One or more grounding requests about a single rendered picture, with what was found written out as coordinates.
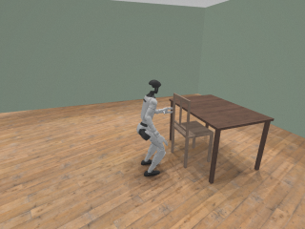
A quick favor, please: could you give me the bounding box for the left robot forearm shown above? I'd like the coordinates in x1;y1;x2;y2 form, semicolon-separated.
154;109;163;115

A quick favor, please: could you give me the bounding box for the robot left hand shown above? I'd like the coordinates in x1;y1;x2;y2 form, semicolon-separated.
162;107;173;114

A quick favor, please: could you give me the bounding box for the robot left foot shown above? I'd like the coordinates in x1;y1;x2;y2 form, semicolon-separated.
141;159;153;165

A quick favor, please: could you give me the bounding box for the chair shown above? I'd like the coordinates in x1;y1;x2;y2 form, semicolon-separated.
171;93;214;168

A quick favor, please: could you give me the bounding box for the table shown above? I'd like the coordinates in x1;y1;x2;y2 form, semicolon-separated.
169;94;275;184

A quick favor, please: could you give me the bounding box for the right robot upper arm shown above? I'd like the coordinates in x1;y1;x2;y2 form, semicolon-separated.
144;98;157;121

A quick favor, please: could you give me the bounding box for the right robot forearm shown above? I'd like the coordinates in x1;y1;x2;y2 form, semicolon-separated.
146;116;160;137

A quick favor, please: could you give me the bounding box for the robot right thigh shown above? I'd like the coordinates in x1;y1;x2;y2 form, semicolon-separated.
140;130;165;153

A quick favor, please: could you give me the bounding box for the robot right hand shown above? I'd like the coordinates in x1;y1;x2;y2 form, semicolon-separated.
156;135;168;149

